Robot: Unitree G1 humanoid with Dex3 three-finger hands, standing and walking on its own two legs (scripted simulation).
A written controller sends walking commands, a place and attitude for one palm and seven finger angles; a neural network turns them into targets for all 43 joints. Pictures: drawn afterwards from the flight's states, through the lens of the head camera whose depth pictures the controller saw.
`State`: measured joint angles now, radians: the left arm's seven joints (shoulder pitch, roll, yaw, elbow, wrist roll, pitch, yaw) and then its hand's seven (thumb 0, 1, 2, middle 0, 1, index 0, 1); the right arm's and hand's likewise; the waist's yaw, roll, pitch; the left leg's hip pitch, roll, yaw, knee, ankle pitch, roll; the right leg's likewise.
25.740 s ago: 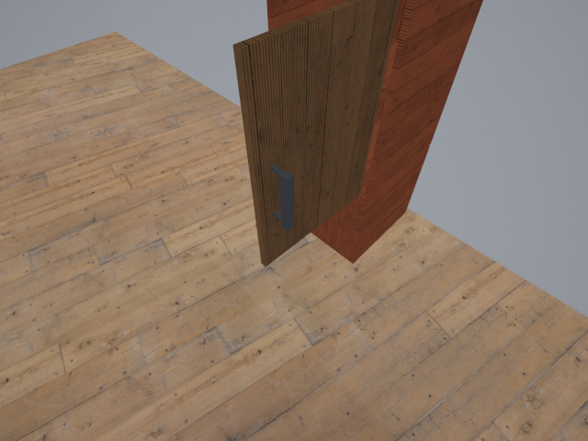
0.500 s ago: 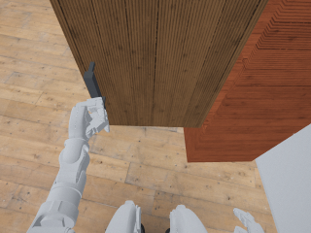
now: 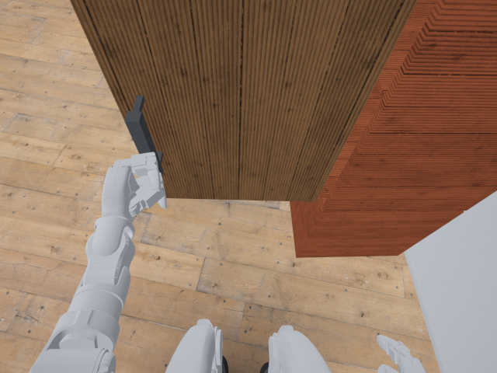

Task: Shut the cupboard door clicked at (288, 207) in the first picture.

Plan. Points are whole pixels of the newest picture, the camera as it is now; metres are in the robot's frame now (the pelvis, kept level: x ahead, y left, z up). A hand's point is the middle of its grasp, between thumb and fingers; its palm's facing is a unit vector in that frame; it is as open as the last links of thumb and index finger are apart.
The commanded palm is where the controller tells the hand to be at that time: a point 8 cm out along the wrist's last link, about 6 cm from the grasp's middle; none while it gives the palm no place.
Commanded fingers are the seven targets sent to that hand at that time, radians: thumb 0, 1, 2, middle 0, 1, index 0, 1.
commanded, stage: push the door shut along its arc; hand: left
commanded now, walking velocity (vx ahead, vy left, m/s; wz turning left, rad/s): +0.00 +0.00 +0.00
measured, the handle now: (148, 140) +0.50 +0.18 +0.03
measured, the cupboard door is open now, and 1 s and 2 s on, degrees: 88 71 61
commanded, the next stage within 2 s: pull the fist back off the door in 1.80 s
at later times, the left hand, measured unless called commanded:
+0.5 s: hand (160, 158) +0.46 +0.16 +0.03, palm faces -0.13 -0.99 -0.04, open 3.0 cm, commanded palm +0.45 +0.19 +0.03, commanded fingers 0.00 0.90 0.90 -1.30 -1.50 -1.30 -1.50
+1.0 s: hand (184, 130) +0.52 +0.12 +0.03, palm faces -0.27 -0.96 -0.06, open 3.1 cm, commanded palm +0.53 +0.14 +0.03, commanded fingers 0.00 0.90 0.90 -1.30 -1.50 -1.30 -1.50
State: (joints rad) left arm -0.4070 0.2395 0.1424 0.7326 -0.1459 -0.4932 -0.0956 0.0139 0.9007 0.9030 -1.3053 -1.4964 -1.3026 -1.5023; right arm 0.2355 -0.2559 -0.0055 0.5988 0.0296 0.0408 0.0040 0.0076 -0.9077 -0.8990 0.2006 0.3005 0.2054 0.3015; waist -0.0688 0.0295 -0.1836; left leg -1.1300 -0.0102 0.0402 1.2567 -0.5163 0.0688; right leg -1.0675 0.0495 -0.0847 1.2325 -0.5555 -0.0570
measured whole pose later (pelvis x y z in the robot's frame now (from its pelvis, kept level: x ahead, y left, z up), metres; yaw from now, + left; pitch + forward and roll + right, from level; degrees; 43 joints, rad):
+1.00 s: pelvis -0.01 +0.02 -0.03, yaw -1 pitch +30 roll -6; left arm -1.07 0.46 0.18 1.22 -0.06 -0.40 -0.28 0.01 0.90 0.90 -1.30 -1.50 -1.30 -1.50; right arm 0.35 -0.27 0.03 0.65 0.00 0.03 0.03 0.00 -0.91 -0.90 0.20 0.30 0.21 0.30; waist -0.21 0.06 -0.16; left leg -1.38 -0.01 0.01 1.39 -0.52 0.10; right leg -1.29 0.05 -0.13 1.31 -0.55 -0.03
